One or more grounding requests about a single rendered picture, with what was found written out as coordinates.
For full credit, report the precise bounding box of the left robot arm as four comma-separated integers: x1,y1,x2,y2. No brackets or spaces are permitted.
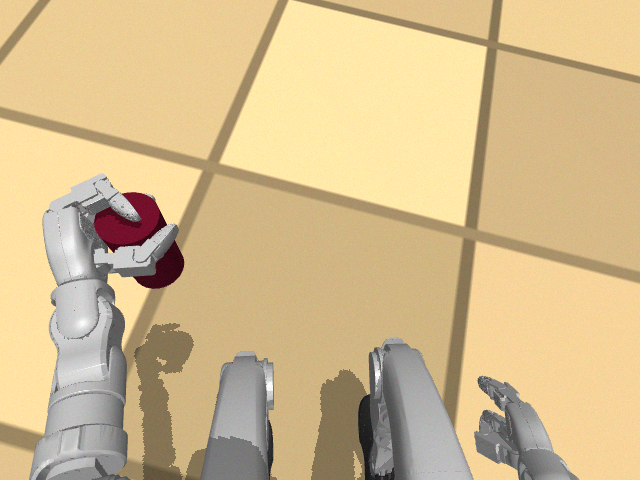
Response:
29,278,130,480

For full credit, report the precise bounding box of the can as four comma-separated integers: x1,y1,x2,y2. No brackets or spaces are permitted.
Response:
94,192,184,289

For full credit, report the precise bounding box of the left robot hand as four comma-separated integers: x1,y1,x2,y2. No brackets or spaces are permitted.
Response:
42,173,179,287

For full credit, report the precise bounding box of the right robot foot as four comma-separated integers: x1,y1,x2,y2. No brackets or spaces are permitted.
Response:
358,394,395,480

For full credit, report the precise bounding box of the right robot hand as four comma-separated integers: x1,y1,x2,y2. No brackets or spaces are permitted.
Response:
474,376,554,471

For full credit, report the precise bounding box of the right robot arm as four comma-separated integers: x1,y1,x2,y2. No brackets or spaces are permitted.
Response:
517,449,579,480

